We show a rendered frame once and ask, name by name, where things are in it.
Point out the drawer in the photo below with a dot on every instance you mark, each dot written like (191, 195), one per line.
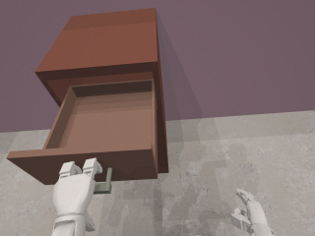
(116, 123)

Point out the cabinet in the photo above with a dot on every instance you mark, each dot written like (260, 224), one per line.
(104, 48)

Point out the right robot forearm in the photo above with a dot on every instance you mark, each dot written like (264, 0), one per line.
(260, 229)

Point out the right robot hand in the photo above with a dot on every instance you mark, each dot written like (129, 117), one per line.
(243, 218)

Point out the left robot forearm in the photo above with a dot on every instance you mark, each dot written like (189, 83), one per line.
(72, 224)

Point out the handle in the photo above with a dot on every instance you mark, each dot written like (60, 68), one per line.
(104, 188)

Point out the left robot hand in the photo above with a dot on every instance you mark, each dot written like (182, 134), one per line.
(74, 189)

